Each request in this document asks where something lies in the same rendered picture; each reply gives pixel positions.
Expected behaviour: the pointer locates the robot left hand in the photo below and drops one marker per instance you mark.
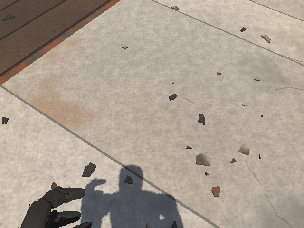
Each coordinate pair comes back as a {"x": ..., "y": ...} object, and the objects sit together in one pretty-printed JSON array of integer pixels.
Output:
[{"x": 39, "y": 214}]

